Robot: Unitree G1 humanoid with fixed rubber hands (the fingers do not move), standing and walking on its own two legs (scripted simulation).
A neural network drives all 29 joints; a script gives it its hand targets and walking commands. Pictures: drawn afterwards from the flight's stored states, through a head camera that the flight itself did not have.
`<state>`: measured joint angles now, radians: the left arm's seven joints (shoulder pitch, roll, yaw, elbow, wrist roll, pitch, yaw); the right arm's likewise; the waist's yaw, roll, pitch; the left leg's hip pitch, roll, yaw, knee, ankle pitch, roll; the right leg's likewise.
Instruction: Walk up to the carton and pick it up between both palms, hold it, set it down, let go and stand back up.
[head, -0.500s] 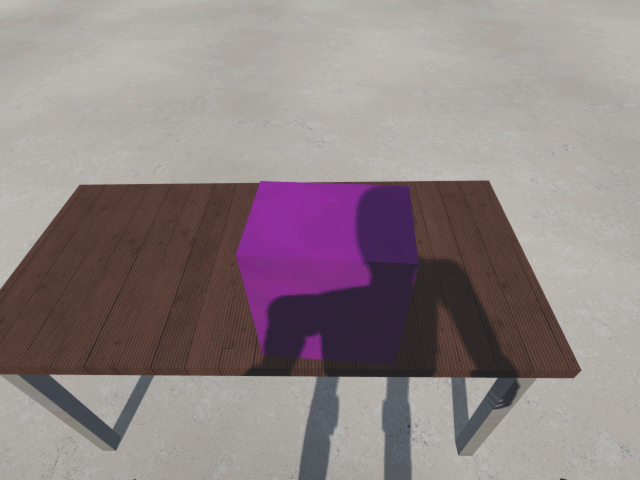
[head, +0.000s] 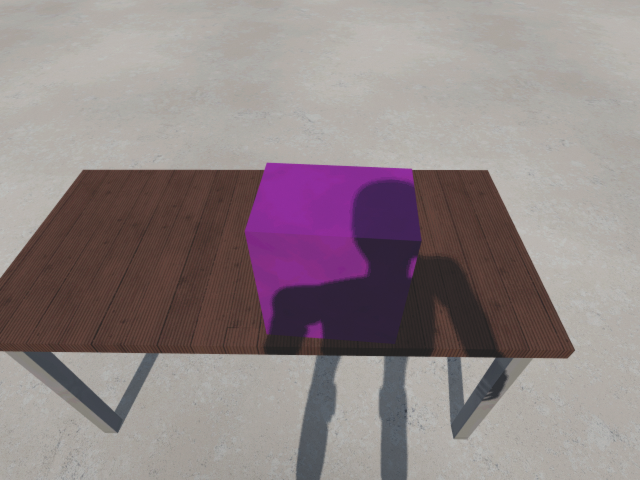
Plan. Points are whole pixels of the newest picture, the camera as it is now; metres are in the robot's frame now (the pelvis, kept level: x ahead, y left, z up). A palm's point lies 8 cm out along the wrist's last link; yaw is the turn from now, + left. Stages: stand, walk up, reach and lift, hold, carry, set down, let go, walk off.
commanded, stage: stand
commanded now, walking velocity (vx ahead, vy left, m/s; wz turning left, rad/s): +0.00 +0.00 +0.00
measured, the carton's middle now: (334, 257) +0.49 +0.00 -0.03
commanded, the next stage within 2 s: none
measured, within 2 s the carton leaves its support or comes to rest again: neither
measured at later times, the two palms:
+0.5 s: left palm out of the picture +0.11 +0.29 -0.10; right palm out of the picture +0.11 -0.30 -0.09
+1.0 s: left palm out of the picture +0.12 +0.30 -0.10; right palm out of the picture +0.11 -0.30 -0.10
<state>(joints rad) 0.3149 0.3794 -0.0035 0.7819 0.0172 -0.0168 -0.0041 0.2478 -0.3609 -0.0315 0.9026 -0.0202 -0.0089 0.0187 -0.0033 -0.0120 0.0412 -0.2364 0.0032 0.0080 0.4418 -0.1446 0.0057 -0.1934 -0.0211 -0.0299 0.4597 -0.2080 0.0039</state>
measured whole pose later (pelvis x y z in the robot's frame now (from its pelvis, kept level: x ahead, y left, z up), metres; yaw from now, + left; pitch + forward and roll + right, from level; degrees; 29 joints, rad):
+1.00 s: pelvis +0.03 +0.00 +0.01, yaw -1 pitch -4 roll +0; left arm 0.22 0.38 0.01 0.93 0.00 -0.03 0.01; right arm 0.16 -0.36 -0.01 0.99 -0.01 -0.02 0.00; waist 0.00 -0.01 0.04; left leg -0.15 0.01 0.03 0.37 -0.16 0.01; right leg -0.11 -0.02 -0.01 0.37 -0.20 0.02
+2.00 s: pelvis +0.04 +0.00 +0.01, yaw -1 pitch -3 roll +0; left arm 0.19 0.35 0.01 1.00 0.00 -0.03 0.02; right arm 0.17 -0.33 -0.02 1.04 0.00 -0.02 0.00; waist 0.00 -0.01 0.04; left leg -0.12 0.00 0.02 0.32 -0.14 0.00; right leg -0.08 -0.02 -0.02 0.32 -0.19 0.01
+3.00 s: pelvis +0.06 -0.02 +0.01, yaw -1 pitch -3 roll +0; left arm 0.19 0.35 0.02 1.03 -0.01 -0.02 0.02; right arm 0.16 -0.35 -0.02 1.07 0.00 -0.02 -0.02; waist 0.00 -0.02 0.06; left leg -0.10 0.02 0.01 0.31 -0.16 -0.02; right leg -0.06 0.00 -0.02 0.31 -0.21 -0.01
